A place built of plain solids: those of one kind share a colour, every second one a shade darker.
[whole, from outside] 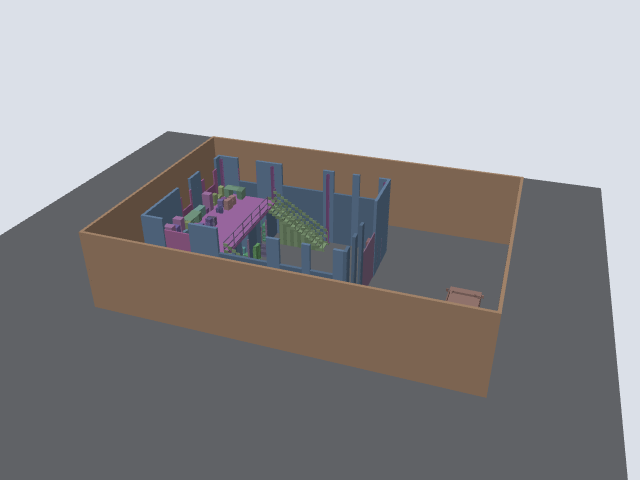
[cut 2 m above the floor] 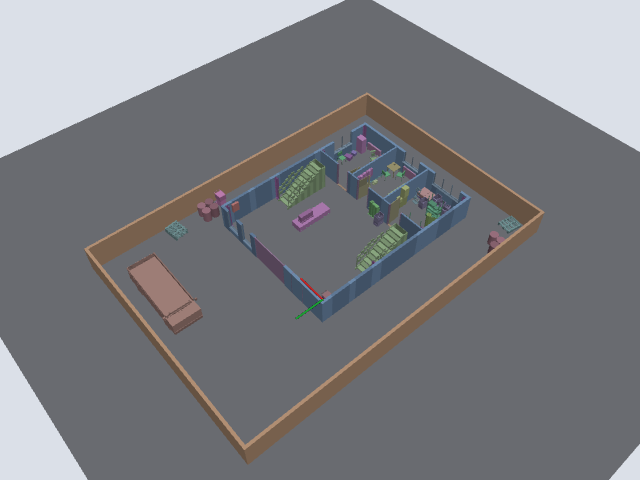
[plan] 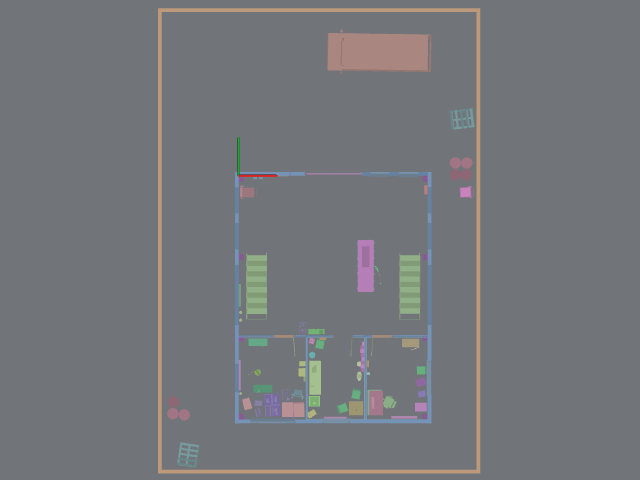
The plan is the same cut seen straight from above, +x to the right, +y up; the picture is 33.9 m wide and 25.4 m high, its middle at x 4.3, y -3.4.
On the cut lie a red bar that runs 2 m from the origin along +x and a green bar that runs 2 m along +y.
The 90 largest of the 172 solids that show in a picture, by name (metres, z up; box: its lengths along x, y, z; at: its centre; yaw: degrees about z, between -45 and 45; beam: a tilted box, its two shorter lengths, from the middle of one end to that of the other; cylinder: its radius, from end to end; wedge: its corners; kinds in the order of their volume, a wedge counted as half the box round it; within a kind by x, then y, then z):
{
 "yard_bound_1": {"box": [0.2, 24.62, 5.55], "at": [-4.18, -3.45, 2.73]},
 "yard_bound_2": {"box": [17.06, 0.2, 5.55], "at": [4.25, -15.66, 2.73]},
 "yard_bound_3": {"box": [17.06, 0.2, 5.55], "at": [4.25, 8.77, 2.73]},
 "yard_bound_4": {"box": [0.2, 24.62, 5.55], "at": [12.68, -3.45, 2.73]},
 "wall_1": {"box": [0.2, 1.66, 5.85], "at": [-0.1, -12.28, 2.88]},
 "wall_2": {"box": [0.2, 1.51, 4.0], "at": [-0.1, -10.7, 1.95]},
 "wall_3": {"box": [0.2, 1.46, 5.85], "at": [-0.1, -9.22, 2.88]},
 "wall_4": {"box": [0.2, 0.61, 5.85], "at": [-0.1, -8.2, 2.88]},
 "wall_5": {"box": [0.2, 3.21, 4.15], "at": [-0.1, -6.3, 2.02]},
 "wall_6": {"box": [0.2, 0.81, 5.85], "at": [-0.1, -4.3, 2.88]},
 "wall_7": {"box": [0.2, 1.41, 4.15], "at": [-0.1, -3.2, 2.02]},
 "wall_8": {"box": [0.2, 0.51, 5.85], "at": [-0.1, -2.25, 2.88]},
 "wall_9": {"box": [0.2, 1.41, 4.15], "at": [-0.1, -1.3, 2.02]},
 "wall_10": {"box": [0.2, 0.81, 5.85], "at": [-0.1, -0.2, 2.88]},
 "wall_11": {"box": [0.81, 0.2, 5.85], "at": [0.2, -13.0, 2.88]},
 "wall_12": {"box": [1.85, 0.06, 2.77], "at": [0.93, -8.47, 1.33]},
 "wall_13": {"box": [3.71, 0.2, 5.85], "at": [1.65, 0.1, 2.88]},
 "wall_14": {"box": [1.51, 0.2, 1.05], "at": [1.8, -13.0, 0.47]},
 "wall_15": {"box": [0.61, 0.2, 5.85], "at": [3.3, -13.0, 2.88]},
 "wall_16": {"box": [0.71, 0.06, 2.77], "at": [3.3, -8.47, 1.33]},
 "wall_17": {"box": [0.06, 4.4, 2.65], "at": [3.57, -10.7, 1.27]},
 "wall_18": {"box": [0.06, 4.4, 2.65], "at": [3.63, -10.7, 1.27]},
 "wall_19": {"box": [0.81, 0.2, 5.85], "at": [4.0, -13.0, 2.88]},
 "wall_20": {"box": [1.42, 0.06, 2.77], "at": [4.25, -8.47, 1.33]},
 "wall_21": {"box": [0.81, 0.2, 5.85], "at": [6.3, -13.0, 2.88]},
 "wall_22": {"box": [0.71, 0.06, 2.77], "at": [6.4, -8.47, 1.33]},
 "wall_23": {"box": [0.06, 4.4, 2.65], "at": [6.67, -10.7, 1.27]},
 "wall_24": {"box": [0.46, 0.2, 5.85], "at": [6.72, 0.1, 2.88]},
 "wall_25": {"box": [0.06, 4.4, 2.65], "at": [6.73, -10.7, 1.27]},
 "wall_26": {"box": [0.51, 0.2, 5.85], "at": [8.2, 0.1, 2.88]},
 "wall_27": {"box": [3.5, 0.2, 5.85], "at": [8.45, -13.0, 2.88]},
 "wall_28": {"box": [1.85, 0.06, 2.77], "at": [9.07, -8.47, 1.33]},
 "wall_29": {"box": [0.71, 0.2, 5.85], "at": [9.85, 0.1, 2.88]},
 "wall_30": {"box": [0.2, 1.51, 5.85], "at": [10.1, -12.35, 2.88]},
 "wall_31": {"box": [0.2, 1.81, 0.95], "at": [10.1, -10.7, 0.42]},
 "wall_32": {"box": [0.2, 1.31, 5.85], "at": [10.1, -9.15, 2.88]},
 "wall_33": {"box": [0.2, 0.61, 5.85], "at": [10.1, -8.2, 2.88]},
 "wall_34": {"box": [0.2, 3.21, 4.15], "at": [10.1, -6.3, 2.02]},
 "wall_35": {"box": [0.2, 0.81, 5.85], "at": [10.1, -4.3, 2.88]},
 "wall_36": {"box": [0.2, 1.41, 4.15], "at": [10.1, -3.2, 2.02]},
 "wall_37": {"box": [0.2, 0.51, 5.85], "at": [10.1, -2.25, 2.88]},
 "wall_38": {"box": [0.2, 1.41, 4.15], "at": [10.1, -1.3, 2.02]},
 "wall_39": {"box": [0.2, 0.81, 5.85], "at": [10.1, -0.2, 2.88]},
 "beyond_van_1": {"box": [5.29, 1.99, 0.91], "at": [7.37, 6.52, 0.75], "yaw": -0.9},
 "beyond_van_2": {"box": [4.65, 0.08, 0.22], "at": [7.79, 5.57, 1.33], "yaw": -0.9},
 "raised_floor_deck_1": {"box": [10.06, 4.52, 0.2], "at": [5.0, -10.67, 2.7]},
 "wall_over_deck_1": {"box": [1.11, 0.1, 2.22], "at": [0.53, -12.96, 3.89]},
 "wall_over_deck_2": {"box": [1.56, 0.1, 1.16], "at": [1.8, -12.96, 3.36]},
 "wall_over_deck_3": {"box": [1.11, 0.1, 2.22], "at": [3.08, -12.96, 3.89]},
 "wall_over_deck_4": {"box": [1.01, 0.1, 2.22], "at": [4.08, -12.96, 3.89]},
 "wall_over_deck_5": {"box": [1.26, 0.1, 1.16], "at": [5.15, -12.96, 3.36]},
 "wall_over_deck_6": {"box": [0.1, 4.52, 2.22], "at": [10.06, -10.67, 3.89]},
 "beyond_drums_1": {"cylinder": 0.3, "from": [-3.48, -12.59, -0.06], "to": [-3.48, -12.59, 0.87]},
 "beyond_drums_2": {"cylinder": 0.3, "from": [-3.46, -11.97, -0.06], "to": [-3.46, -11.97, 0.87]},
 "beyond_drums_3": {"cylinder": 0.3, "from": [-2.88, -12.65, -0.06], "to": [-2.88, -12.65, 0.87]},
 "beyond_drums_4": {"cylinder": 0.3, "from": [11.46, 0.05, -0.06], "to": [11.46, 0.05, 0.87]},
 "beyond_drums_5": {"cylinder": 0.3, "from": [11.47, 0.68, -0.06], "to": [11.47, 0.68, 0.87]},
 "beyond_drums_6": {"cylinder": 0.3, "from": [12.05, 0.06, -0.06], "to": [12.05, 0.06, 0.87]},
 "beyond_drums_7": {"cylinder": 0.3, "from": [12.07, 0.67, -0.06], "to": [12.07, 0.67, 0.87]},
 "filing_tall_1": {"box": [0.47, 0.62, 1.37], "at": [2.98, -12.54, 3.44]},
 "filing_tall_2": {"box": [0.47, 0.62, 1.37], "at": [7.0, -12.54, 3.44]},
 "filing_tall_3": {"box": [0.47, 0.62, 1.37], "at": [8.15, -12.54, 3.44]},
 "filing_tall_4": {"box": [0.62, 0.47, 1.37], "at": [9.64, -12.24, 0.64]},
 "bed_1": {"box": [0.85, 2.75, 0.5], "at": [6.73, -4.78, 0.2]},
 "bed_2": {"box": [0.33, 1.04, 0.52], "at": [6.73, -4.29, 0.71]},
 "roller_shutter_1": {"box": [2.86, 0.06, 3.55], "at": [5.0, 0.12, 1.73]},
 "desk_works_1": {"box": [0.73, 0.39, 0.64], "at": [0.41, -12.15, 3.22]},
 "desk_works_2": {"box": [0.73, 0.39, 0.64], "at": [0.41, -11.11, 3.22]},
 "desk_works_3": {"box": [0.39, 0.73, 0.64], "at": [4.9, -12.49, 3.22]},
 "cupboard_steel_low_1": {"box": [0.92, 0.45, 1.05], "at": [9.1, -8.85, 0.47]},
 "beyond_wheeled_bin_1": {"box": [0.51, 0.48, 1.08], "at": [12.0, -0.88, 0.48], "yaw": 2.5},
 "beyond_wheeled_bin_2": {"box": [0.6, 0.53, 0.4], "at": [12.0, -0.88, 0.82], "yaw": 2.5},
 "carton_1": {"box": [0.6, 0.4, 0.43], "at": [2.33, -11.25, 2.96], "yaw": -5.7},
 "carton_2": {"box": [0.58, 0.79, 0.28], "at": [2.58, -12.38, 0.28], "yaw": -0.5},
 "carton_3": {"box": [0.59, 0.72, 0.33], "at": [3.18, -12.41, 0.26], "yaw": 1.4},
 "wheelie_bin_1": {"box": [0.62, 0.51, 1.12], "at": [0.52, -0.88, 0.51]},
 "filing_lateral_low_1": {"box": [0.9, 0.48, 0.73], "at": [4.12, -12.61, 3.11]},
 "boiler_1": {"box": [0.38, 0.44, 0.85], "at": [3.35, -10.41, 1.66]},
 "boiler_2": {"box": [0.11, 0.72, 1.28], "at": [3.48, -10.53, 0.59]},
 "archive_row_1": {"box": [0.39, 0.33, 0.87], "at": [0.68, -12.63, 3.18], "yaw": 1.3},
 "archive_row_2": {"box": [0.39, 0.33, 0.87], "at": [2.02, -12.5, 3.18], "yaw": -11.9},
 "radiator_1": {"box": [1.2, 0.1, 0.76], "at": [5.1, -12.81, 0.49]},
 "radiator_2": {"box": [1.38, 0.14, 0.6], "at": [8.76, -12.78, 0.41]},
 "gas_bottles_1": {"box": [0.73, 0.21, 1.25], "at": [4.11, -8.28, 0.58]},
 "pallet_1": {"box": [0.8, 1.2, 0.19], "at": [1.77, -12.15, 0.05], "yaw": 3.3},
 "desk_load_tidy_1": {"box": [0.72, 1.3, 0.12], "at": [7.27, -12.02, 0.8]},
 "kitchenette_1": {"box": [0.62, 1.79, 0.1], "at": [4.04, -10.69, 0.93]},
 "shelving_bay_1": {"box": [1.0, 0.4, 0.24], "at": [1.02, -8.81, 1.25]},
 "door_leaf_1": {"box": [0.044, 0.99, 2.14], "at": [2.94, -9.06, 1.02], "yaw": 4.5},
 "archive_boxes_1": {"box": [0.34, 0.4, 0.6], "at": [2.25, -11.9, 3.05], "yaw": 12.6}
}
